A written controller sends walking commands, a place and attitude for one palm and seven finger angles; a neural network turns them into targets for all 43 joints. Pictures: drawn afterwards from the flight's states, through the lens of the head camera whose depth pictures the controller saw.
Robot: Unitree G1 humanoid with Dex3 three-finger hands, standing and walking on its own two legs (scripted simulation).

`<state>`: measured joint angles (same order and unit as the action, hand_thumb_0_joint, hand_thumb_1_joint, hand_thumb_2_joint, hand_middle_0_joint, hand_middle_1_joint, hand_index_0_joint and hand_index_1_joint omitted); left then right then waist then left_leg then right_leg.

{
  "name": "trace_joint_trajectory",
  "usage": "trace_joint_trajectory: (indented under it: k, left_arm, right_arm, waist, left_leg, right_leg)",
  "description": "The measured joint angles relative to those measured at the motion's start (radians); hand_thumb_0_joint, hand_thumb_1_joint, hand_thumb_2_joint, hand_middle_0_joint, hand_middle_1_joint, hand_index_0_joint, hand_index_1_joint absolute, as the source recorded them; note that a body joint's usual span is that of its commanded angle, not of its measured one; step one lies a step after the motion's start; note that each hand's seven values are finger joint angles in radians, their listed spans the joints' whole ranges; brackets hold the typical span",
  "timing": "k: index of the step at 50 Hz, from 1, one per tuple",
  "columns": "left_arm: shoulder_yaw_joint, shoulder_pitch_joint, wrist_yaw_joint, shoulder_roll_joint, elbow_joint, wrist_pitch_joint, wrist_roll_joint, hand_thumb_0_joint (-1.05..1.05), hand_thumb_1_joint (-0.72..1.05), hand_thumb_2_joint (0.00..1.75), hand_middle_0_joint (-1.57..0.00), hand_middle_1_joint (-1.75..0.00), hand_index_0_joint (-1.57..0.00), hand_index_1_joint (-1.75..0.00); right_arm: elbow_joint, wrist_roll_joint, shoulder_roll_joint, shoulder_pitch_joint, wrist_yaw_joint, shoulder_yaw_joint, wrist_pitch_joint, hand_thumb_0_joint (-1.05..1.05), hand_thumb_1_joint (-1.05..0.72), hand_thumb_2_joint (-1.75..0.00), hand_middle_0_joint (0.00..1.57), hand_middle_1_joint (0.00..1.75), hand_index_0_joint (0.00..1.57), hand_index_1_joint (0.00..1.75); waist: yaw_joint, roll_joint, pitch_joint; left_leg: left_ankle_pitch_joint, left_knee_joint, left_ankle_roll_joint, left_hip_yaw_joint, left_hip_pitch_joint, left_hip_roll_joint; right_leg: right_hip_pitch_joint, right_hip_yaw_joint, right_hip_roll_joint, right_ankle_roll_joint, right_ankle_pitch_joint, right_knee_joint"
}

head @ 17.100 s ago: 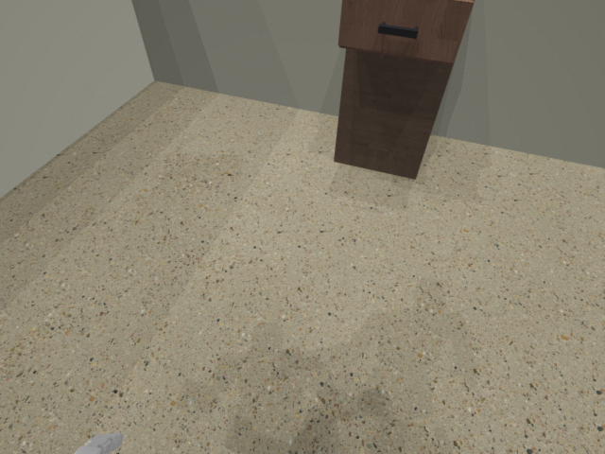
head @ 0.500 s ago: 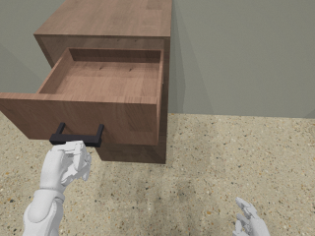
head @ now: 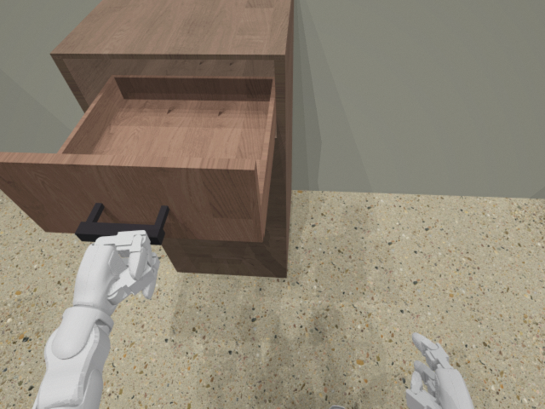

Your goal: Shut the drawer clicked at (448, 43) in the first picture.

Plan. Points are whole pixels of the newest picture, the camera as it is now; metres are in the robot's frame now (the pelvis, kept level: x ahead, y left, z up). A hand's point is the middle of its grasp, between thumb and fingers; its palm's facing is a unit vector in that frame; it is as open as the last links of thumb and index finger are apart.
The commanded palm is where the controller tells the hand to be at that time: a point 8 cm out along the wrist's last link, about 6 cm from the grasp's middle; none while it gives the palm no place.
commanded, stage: push the drawer shut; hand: left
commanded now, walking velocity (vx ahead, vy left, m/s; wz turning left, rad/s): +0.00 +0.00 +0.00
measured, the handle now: (125, 222) +0.36 +0.25 +0.07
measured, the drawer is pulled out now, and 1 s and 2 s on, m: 0.28 0.16 0.04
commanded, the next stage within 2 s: none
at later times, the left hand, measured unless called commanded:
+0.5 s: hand (155, 235) +0.34 +0.19 +0.07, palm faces +0.01 -1.00 -0.05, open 3.2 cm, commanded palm +0.32 +0.25 +0.07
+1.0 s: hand (167, 199) +0.40 +0.19 +0.07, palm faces -0.02 -1.00 -0.03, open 3.2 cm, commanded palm +0.39 +0.25 +0.07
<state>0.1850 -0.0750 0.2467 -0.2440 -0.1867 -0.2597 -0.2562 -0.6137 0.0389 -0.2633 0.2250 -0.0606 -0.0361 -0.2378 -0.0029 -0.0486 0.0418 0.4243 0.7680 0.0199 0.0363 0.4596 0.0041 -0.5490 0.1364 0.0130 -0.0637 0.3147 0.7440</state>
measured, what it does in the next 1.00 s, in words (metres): stands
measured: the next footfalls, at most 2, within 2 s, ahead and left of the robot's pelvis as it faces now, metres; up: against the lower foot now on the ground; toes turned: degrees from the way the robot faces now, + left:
none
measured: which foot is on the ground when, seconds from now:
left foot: down 0.00-1.00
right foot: down 0.00-1.00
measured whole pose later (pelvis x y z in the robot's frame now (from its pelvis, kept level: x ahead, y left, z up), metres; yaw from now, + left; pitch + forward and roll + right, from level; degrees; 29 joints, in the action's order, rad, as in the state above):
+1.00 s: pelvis +0.00 +0.01 +0.00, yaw -2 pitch +10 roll +0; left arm 0.29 0.49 0.27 -0.34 -0.81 -0.36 -0.21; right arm -0.65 0.03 -0.27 0.32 -0.05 -0.04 -0.11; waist 0.06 -0.02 0.05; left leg 0.41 0.76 0.04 0.07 0.53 0.00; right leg -0.63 0.10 0.01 -0.05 0.28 0.73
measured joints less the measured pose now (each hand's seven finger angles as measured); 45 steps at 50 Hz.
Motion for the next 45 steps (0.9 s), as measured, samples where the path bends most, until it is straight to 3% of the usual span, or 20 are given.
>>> trace_joint_trajectory:
  k: [7,25,45]
  left_arm:
    - [0.019,0.061,-0.009,-0.010,-0.078,-0.026,0.000,0.03,0.85,0.92,-1.40,-1.60,-1.40,-1.60]
    - [0.083,0.309,0.046,-0.066,-0.358,-0.048,-0.005,0.03,0.79,0.90,-1.40,-1.60,-1.40,-1.60]
    - [0.112,0.530,0.039,-0.098,-0.588,-0.085,0.040,0.01,0.77,0.89,-1.40,-1.60,-1.40,-1.60]
  right_arm:
    - [-0.021,0.000,-0.001,0.007,0.001,-0.001,0.005,0.02,-0.91,-0.90,0.20,0.30,0.20,0.30]
    - [-0.043,0.007,-0.012,0.010,-0.007,-0.004,0.049,0.01,-0.91,-0.90,0.20,0.30,0.20,0.30]
    - [-0.038,-0.004,-0.009,0.081,0.009,-0.004,0.115,0.01,-0.91,-0.90,0.20,0.30,0.20,0.30]
  waist:
    - [0.002,0.004,-0.001]
    - [0.027,0.012,-0.015]
    - [0.060,0.029,-0.005]
  left_leg:
    - [-0.006,-0.007,-0.008,-0.004,-0.003,-0.003]
    - [-0.025,-0.016,-0.013,0.003,0.018,-0.011]
    - [-0.018,-0.005,0.010,0.028,0.064,-0.003]
  right_leg:
    - [0.001,0.004,-0.003,-0.008,-0.001,-0.003]
    - [-0.019,-0.002,-0.013,-0.015,-0.028,-0.020]
    - [-0.070,-0.028,-0.007,0.007,-0.035,-0.014]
